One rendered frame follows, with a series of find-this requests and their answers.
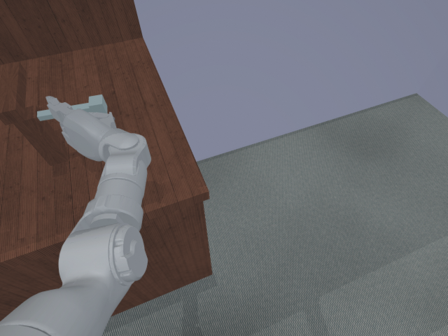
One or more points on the left robot hand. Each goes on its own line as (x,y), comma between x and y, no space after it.
(82,130)

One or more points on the robot left forearm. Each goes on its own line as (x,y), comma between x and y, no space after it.
(122,184)

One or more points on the tap lever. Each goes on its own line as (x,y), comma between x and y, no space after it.
(96,104)

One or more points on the counter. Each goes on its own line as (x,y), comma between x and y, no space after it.
(71,50)

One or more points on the left robot upper arm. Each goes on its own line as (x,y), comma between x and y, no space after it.
(97,267)

